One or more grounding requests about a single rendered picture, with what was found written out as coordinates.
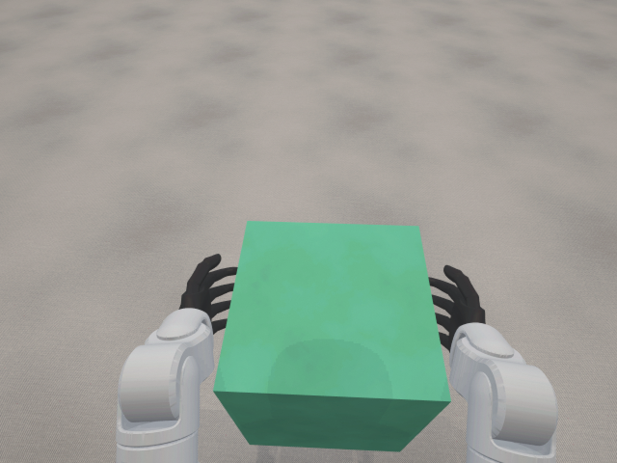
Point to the right robot hand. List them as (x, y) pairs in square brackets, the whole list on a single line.
[(465, 308)]

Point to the right robot forearm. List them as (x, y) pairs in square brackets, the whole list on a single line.
[(512, 406)]

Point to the left robot forearm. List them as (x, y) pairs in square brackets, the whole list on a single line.
[(158, 412)]

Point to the left robot hand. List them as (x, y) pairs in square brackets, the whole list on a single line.
[(199, 294)]

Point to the carton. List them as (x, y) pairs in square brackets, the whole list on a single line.
[(332, 340)]

